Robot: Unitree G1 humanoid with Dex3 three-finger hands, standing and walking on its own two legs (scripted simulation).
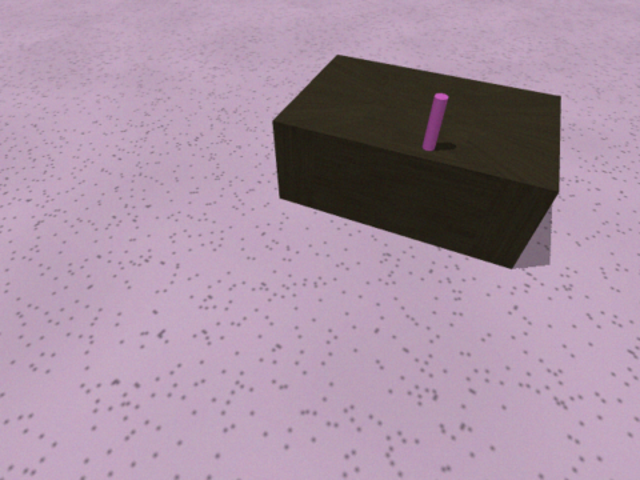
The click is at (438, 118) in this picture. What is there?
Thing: slim round
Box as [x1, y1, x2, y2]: [422, 93, 448, 150]
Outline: 442,93 437,93 434,95 422,147 426,150 432,150 434,148 448,97 447,95
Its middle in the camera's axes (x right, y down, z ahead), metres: +0.41 -0.41 +1.37
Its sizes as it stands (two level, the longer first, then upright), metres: 0.047 0.047 0.204
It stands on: a support 0.42 m high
